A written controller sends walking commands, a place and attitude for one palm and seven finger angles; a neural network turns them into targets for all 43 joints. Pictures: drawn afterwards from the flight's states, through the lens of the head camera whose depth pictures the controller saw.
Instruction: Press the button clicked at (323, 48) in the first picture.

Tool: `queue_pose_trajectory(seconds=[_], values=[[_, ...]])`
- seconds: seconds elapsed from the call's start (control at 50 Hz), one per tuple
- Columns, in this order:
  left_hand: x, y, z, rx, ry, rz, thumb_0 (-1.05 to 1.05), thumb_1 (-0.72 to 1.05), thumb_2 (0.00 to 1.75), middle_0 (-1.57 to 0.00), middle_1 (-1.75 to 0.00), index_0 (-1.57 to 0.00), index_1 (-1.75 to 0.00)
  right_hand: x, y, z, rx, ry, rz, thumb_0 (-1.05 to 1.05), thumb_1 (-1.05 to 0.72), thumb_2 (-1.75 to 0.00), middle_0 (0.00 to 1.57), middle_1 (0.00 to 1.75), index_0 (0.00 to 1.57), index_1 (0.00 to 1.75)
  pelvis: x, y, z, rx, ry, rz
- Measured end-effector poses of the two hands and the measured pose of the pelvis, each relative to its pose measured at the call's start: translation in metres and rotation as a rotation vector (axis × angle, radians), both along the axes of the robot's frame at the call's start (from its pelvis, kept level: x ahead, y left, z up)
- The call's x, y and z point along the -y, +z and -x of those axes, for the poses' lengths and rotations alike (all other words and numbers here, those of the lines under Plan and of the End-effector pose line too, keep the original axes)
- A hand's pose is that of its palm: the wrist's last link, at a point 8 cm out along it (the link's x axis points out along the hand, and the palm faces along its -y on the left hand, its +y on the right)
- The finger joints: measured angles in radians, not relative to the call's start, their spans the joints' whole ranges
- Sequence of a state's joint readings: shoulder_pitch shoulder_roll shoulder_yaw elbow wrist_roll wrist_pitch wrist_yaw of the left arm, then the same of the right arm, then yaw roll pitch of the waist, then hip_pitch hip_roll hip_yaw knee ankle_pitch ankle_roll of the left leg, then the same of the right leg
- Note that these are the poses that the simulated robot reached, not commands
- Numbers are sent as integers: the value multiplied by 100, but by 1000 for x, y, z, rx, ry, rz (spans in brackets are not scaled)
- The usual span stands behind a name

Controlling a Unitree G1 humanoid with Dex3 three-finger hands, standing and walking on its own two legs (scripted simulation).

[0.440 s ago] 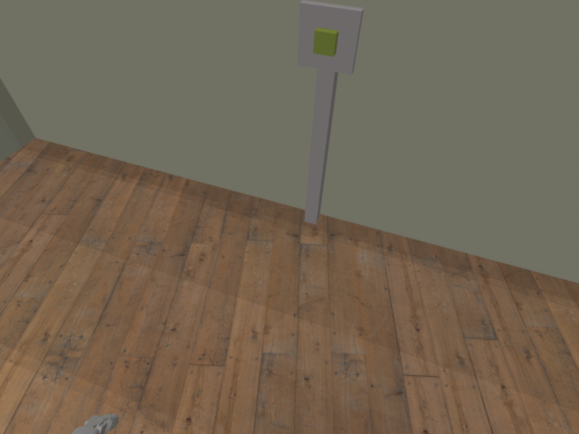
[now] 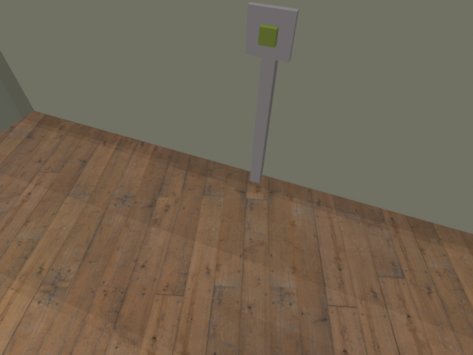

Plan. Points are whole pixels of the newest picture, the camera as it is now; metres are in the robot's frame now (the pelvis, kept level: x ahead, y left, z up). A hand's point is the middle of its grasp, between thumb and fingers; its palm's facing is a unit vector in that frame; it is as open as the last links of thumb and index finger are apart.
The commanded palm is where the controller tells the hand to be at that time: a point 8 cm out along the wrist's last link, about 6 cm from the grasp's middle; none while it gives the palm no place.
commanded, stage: stand and wait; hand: left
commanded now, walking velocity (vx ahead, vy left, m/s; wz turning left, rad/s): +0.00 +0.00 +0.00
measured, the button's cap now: (268, 35) +1.15 -0.04 +0.07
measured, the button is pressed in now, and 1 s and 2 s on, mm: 0 0 0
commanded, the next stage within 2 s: look at it before walking up in 0.38 s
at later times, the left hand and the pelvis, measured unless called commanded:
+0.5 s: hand out of the picture +0.06 +0.24 -0.15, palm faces -0.03 -0.94 -0.33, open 7.4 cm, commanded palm none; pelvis -0.01 -0.01 +0.00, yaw +0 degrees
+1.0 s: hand out of the picture +0.07 +0.23 -0.15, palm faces -0.04 -0.94 -0.33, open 7.4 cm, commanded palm none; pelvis +0.00 -0.02 +0.00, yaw +0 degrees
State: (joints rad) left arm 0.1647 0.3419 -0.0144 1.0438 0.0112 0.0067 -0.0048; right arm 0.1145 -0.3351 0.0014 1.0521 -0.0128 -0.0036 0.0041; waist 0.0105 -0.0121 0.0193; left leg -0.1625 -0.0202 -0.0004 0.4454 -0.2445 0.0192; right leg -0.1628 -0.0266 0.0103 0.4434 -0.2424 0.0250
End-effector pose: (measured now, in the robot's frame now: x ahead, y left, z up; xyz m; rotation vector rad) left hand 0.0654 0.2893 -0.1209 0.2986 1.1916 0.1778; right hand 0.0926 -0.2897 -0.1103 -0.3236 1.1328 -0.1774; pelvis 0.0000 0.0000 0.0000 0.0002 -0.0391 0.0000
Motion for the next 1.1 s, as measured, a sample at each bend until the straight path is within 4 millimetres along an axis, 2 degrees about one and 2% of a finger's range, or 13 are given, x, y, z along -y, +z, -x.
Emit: queue_pose_trajectory(seconds=[0.2, 0.38, 0.66, 1.1], values=[[-1, 2, 15, -30, 7, -14, 1, 91, 90, -20, -30, -21, -30, 10, -4, 30, -66, -29, 3, 1, -90, -90, 20, 30, 20, 30, 4, 2, 8, 5, 1, 0], [3, 5, 12, -15, 0, -16, 1, 91, 90, -20, -30, -21, -30, 12, -6, 41, -80, -37, -6, 1, -90, -90, 20, 30, 20, 30, 7, 3, 12, 5, 1, -2], [11, 6, 8, -13, -7, -12, 1, 91, 90, -20, -30, -21, -30, 16, -7, 39, -81, -36, -12, 0, -90, -90, 20, 30, 20, 30, 13, 3, 11, -1, -1, -3], [14, 5, -2, -19, -7, -11, 1, 91, 90, -20, -30, -21, -30, 20, -4, 23, -76, -32, -4, 0, -90, -90, 20, 29, 20, 30, 16, 5, 1, -7, -5, -2]])
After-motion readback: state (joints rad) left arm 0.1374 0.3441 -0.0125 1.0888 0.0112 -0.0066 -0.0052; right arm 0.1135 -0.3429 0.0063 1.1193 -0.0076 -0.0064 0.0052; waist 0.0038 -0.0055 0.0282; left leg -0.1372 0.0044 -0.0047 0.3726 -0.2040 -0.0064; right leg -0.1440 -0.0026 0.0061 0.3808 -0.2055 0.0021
